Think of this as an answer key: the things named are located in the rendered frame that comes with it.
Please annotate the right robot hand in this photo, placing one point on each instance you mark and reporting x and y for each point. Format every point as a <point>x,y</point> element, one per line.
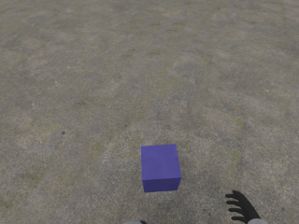
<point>246,209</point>

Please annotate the carton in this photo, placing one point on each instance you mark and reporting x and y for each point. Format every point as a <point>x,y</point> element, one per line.
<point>160,168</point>

